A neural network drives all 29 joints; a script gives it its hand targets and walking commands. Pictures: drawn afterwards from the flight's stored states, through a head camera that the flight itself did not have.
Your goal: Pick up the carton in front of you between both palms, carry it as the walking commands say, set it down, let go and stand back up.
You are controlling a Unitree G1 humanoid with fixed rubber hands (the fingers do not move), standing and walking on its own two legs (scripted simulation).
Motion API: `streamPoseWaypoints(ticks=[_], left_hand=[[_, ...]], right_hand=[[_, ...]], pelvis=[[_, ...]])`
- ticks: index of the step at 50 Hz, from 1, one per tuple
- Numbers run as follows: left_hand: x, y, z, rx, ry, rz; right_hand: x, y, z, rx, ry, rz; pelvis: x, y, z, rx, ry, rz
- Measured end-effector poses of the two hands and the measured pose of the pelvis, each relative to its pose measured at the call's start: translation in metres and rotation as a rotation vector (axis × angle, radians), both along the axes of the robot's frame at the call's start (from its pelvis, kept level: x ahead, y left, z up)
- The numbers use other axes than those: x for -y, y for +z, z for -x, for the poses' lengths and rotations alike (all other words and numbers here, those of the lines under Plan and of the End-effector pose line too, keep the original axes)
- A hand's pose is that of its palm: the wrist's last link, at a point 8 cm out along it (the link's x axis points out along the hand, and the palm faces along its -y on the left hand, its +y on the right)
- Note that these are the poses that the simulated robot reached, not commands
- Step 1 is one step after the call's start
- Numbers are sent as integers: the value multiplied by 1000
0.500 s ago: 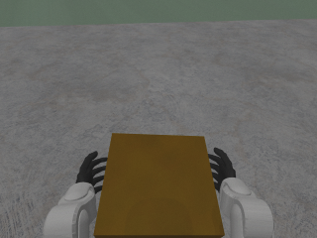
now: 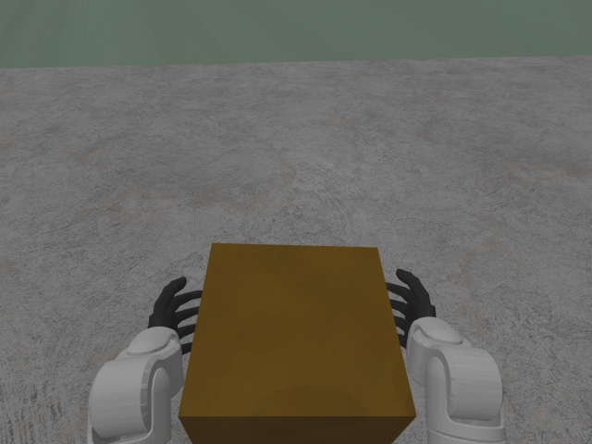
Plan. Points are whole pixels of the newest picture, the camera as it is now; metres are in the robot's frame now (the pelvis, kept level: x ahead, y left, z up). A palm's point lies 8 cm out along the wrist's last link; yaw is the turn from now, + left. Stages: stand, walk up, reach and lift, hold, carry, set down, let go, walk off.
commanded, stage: carry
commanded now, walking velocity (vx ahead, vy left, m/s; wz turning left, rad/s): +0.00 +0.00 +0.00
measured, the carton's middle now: (291, 365) +0.25 +0.00 +0.03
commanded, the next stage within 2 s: none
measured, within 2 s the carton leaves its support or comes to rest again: neither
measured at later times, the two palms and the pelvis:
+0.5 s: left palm (161, 371) +0.23 +0.16 +0.06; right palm (407, 362) +0.24 -0.14 +0.06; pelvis -0.04 +0.01 +0.00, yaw +0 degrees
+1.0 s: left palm (161, 365) +0.24 +0.17 +0.05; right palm (398, 358) +0.25 -0.13 +0.05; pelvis -0.05 +0.02 +0.00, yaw +0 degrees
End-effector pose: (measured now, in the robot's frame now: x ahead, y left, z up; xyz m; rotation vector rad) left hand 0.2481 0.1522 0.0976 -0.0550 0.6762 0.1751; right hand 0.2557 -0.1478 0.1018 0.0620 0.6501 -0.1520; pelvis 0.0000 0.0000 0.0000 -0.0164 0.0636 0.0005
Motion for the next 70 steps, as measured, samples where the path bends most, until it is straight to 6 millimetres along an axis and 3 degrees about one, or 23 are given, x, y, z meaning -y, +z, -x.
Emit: streamPoseWaypoints(ticks=[19, 36, 47, 70], left_hand=[[-7, -28, 15, -34, -46, -37], [-9, -61, 8, -19, -69, -69], [-13, -50, 3, 36, -66, -70], [-25, -53, 9, 8, -63, -65]], right_hand=[[-9, -30, 19, -38, 21, 29], [-10, -63, 12, -23, 41, 68], [-13, -53, 6, 31, 37, 62], [-25, -55, 10, 4, 44, 66]], pelvis=[[-11, 2, 32, 36, -2, -15], [-13, 3, 55, 38, 1, -24], [-16, 1, 53, 30, 4, -18], [-26, 1, 54, 38, 5, -14]])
